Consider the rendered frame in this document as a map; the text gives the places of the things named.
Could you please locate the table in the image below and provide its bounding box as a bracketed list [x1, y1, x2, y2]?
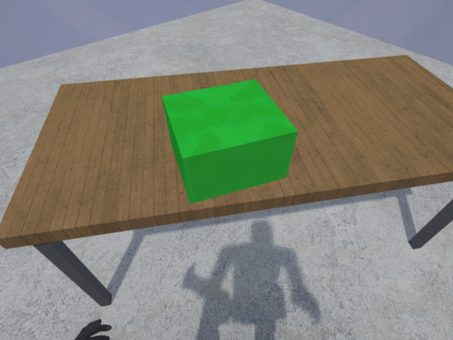
[0, 55, 453, 307]

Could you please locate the robot left hand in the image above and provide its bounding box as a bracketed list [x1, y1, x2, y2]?
[75, 319, 112, 340]

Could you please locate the carton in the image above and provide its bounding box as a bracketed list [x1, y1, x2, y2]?
[162, 79, 298, 204]

